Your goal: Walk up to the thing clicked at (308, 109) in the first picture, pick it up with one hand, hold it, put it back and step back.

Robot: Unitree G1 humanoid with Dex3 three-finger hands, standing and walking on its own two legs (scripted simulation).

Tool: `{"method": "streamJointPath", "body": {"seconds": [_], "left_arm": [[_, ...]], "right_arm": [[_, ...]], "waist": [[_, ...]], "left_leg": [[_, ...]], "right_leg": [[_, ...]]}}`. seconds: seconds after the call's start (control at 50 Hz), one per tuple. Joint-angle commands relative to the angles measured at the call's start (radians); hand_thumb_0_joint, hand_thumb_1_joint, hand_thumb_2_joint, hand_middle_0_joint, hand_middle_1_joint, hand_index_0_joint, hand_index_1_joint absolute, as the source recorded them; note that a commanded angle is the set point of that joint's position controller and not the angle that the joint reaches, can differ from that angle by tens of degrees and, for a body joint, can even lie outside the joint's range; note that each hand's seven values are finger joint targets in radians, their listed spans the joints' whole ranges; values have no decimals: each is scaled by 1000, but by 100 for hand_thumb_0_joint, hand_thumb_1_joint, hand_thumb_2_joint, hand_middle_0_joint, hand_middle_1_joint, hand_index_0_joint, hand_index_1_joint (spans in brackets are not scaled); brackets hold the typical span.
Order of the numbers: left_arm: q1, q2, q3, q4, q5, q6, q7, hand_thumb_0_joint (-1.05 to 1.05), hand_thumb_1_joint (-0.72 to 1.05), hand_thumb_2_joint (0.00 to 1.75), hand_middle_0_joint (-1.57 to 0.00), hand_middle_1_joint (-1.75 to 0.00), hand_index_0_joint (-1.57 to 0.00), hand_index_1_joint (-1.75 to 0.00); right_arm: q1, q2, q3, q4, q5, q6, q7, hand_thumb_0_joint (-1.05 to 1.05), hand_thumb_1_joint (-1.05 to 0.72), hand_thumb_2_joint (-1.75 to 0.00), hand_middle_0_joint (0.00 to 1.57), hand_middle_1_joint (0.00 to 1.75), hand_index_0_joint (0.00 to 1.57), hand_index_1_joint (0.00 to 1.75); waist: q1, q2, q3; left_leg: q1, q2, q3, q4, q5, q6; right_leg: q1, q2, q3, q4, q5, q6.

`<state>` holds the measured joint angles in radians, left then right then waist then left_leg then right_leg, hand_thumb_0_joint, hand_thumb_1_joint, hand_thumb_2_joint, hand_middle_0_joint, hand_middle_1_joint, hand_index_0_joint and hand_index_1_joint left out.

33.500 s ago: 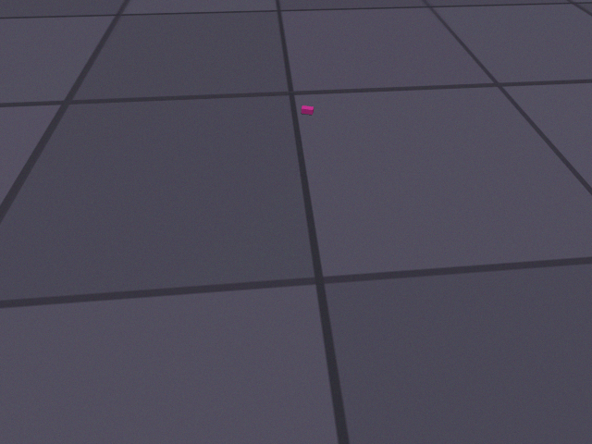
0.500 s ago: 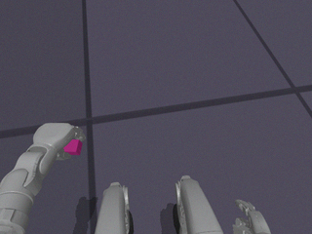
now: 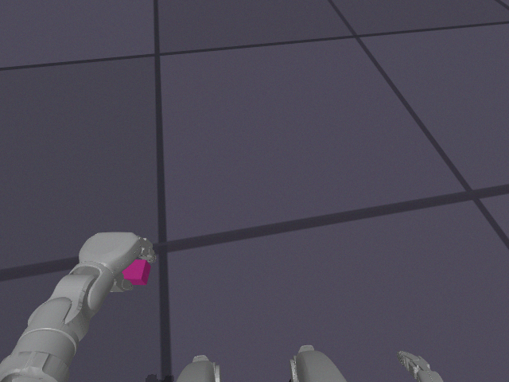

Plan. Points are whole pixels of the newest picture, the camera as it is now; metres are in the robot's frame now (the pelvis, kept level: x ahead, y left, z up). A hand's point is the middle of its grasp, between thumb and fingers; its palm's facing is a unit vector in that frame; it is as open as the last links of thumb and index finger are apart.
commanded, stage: lift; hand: left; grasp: from above
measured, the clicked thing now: (127, 272) +0.35 +0.23 -0.10
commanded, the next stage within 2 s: hold in 0.12 s
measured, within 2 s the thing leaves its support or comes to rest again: neither
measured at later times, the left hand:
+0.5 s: hand (113, 257) +0.34 +0.22 -0.01, palm faces -0.48 +0.01 -0.88, open 6.8 cm
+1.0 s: hand (110, 259) +0.32 +0.21 +0.01, palm faces -0.48 +0.01 -0.88, open 6.7 cm
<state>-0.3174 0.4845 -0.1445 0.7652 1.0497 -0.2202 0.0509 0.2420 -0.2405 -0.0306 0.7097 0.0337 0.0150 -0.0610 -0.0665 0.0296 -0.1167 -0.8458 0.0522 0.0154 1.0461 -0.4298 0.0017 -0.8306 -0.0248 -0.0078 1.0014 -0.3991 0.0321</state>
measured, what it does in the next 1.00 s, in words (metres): stands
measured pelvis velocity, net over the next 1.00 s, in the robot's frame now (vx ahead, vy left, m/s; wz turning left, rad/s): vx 0.02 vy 0.00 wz -0.01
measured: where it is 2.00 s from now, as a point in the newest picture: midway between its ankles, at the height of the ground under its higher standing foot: outside the picture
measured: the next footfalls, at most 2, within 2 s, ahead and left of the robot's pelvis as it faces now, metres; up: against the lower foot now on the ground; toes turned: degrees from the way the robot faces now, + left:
none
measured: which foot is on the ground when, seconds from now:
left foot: down 0.00-1.00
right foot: down 0.00-1.00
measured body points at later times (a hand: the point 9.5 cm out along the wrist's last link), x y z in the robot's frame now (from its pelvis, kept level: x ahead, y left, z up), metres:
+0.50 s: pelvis +0.03 +0.00 +0.04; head +0.07 -0.01 +0.49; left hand +0.36 +0.22 +0.04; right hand +0.14 -0.27 -0.08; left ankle +0.05 +0.12 -0.67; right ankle +0.05 -0.14 -0.67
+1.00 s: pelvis +0.02 +0.00 +0.05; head +0.05 -0.02 +0.50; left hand +0.34 +0.21 +0.06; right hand +0.15 -0.26 -0.07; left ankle +0.05 +0.12 -0.67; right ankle +0.05 -0.14 -0.67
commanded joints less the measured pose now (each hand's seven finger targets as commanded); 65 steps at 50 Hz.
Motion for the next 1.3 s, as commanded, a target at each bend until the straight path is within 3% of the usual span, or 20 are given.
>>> {"method": "streamJointPath", "body": {"seconds": [0.0,0.1,0.16,0.24,0.48,0.62,0.66,0.7,0.76,0.92,1.02,1.06,1.28], "left_arm": [[-280,219,102,-176,-15,-5,30,0,72,30,-107,-21,-109,-20],[-274,216,103,-190,-25,-11,24,0,74,31,-110,-21,-111,-19],[-270,195,84,-203,-22,-13,15,0,75,31,-111,-19,-112,-18],[-273,207,88,-222,-22,-12,3,0,70,28,-106,-19,-108,-18],[-238,207,94,-254,-24,-15,-39,0,74,28,-110,-16,-112,-15],[-230,214,102,-292,-35,-12,-61,0,74,27,-111,-14,-113,-13],[-230,200,90,-297,-38,-10,-67,0,76,27,-112,-13,-114,-12],[-217,212,108,-317,-41,-13,-69,0,74,26,-111,-13,-113,-11],[-230,203,94,-336,-37,-8,-73,0,75,27,-112,-13,-114,-12],[-201,201,92,-347,-50,4,-92,0,78,26,-114,-13,-116,-12],[-204,219,109,-388,-62,-5,-99,0,78,25,-113,-14,-115,-12],[-189,199,92,-380,-66,-4,-101,0,79,25,-114,-15,-116,-13],[-178,223,111,-417,-72,-2,-110,0,78,24,-113,-15,-116,-13]], "right_arm": [[8,-148,-54,-104,1,-28,-12,0,-91,-90,20,30,20,30],[3,-149,-55,-111,2,-22,-13,0,-91,-90,20,30,20,30],[0,-147,-56,-109,2,-18,-13,0,-91,-90,20,30,20,30],[0,-149,-58,-106,2,-11,-14,0,-91,-90,20,30,20,30],[-33,-149,-59,-120,5,15,-17,0,-91,-90,20,30,20,30],[-59,-148,-55,-141,8,25,-21,0,-90,-90,20,30,20,30],[-65,-145,-51,-142,8,26,-22,0,-91,-90,20,30,20,30],[-68,-149,-53,-143,9,28,-23,0,-91,-90,20,30,20,30],[-71,-147,-50,-148,9,32,-25,0,-91,-90,20,30,20,30],[-96,-144,-44,-164,12,35,-32,0,-91,-90,20,30,20,30],[-103,-146,-45,-165,13,32,-37,0,-91,-90,20,30,20,30],[-115,-141,-39,-172,14,31,-38,0,-91,-90,20,30,20,30],[-126,-142,-39,-171,17,26,-46,0,-91,-90,20,30,20,30]], "waist": [[15,40,-285],[20,20,-264],[19,12,-266],[23,17,-281],[36,5,-250],[47,9,-221],[37,15,-220],[46,13,-224],[40,17,-233],[47,-11,-189],[51,10,-203],[49,12,-168],[60,9,-174]], "left_leg": [[286,-50,-32,-227,140,3],[332,-55,-22,-272,157,7],[375,-53,-21,-291,198,4],[414,-56,-13,-301,275,5],[478,-60,3,-356,335,6],[478,-65,8,-383,299,9],[493,-62,6,-389,302,8],[501,-60,5,-396,304,7],[514,-58,7,-399,322,8],[508,-67,15,-424,257,14],[528,-60,5,-437,265,9],[518,-64,10,-445,240,11],[547,-65,10,-464,252,11]], "right_leg": [[178,54,1,-206,110,-46],[235,51,4,-261,131,-43],[251,52,4,-278,164,-44],[303,49,6,-297,234,-42],[378,53,8,-348,290,-41],[401,50,11,-376,256,-41],[392,53,10,-374,258,-42],[400,54,7,-375,253,-43],[401,55,8,-375,271,-44],[408,52,14,-411,216,-40],[415,57,7,-406,209,-42],[411,54,10,-417,192,-43],[444,53,11,-433,197,-41]]}}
